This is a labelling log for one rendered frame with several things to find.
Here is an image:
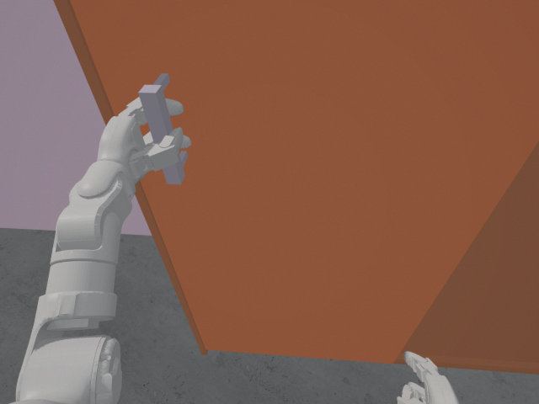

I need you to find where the robot left forearm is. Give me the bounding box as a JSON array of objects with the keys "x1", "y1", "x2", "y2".
[{"x1": 16, "y1": 161, "x2": 136, "y2": 401}]

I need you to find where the handle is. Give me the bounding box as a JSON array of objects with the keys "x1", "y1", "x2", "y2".
[{"x1": 138, "y1": 73, "x2": 188, "y2": 184}]

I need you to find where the robot left hand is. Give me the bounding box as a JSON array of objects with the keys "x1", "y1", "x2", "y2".
[{"x1": 97, "y1": 97, "x2": 191, "y2": 184}]

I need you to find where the wardrobe door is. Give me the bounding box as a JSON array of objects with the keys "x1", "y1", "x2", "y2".
[
  {"x1": 400, "y1": 141, "x2": 539, "y2": 363},
  {"x1": 70, "y1": 0, "x2": 539, "y2": 364}
]

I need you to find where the robot right hand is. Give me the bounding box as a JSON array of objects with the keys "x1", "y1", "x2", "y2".
[{"x1": 397, "y1": 351, "x2": 459, "y2": 404}]

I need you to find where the left robot upper arm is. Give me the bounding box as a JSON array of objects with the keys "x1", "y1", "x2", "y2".
[{"x1": 9, "y1": 335, "x2": 122, "y2": 404}]

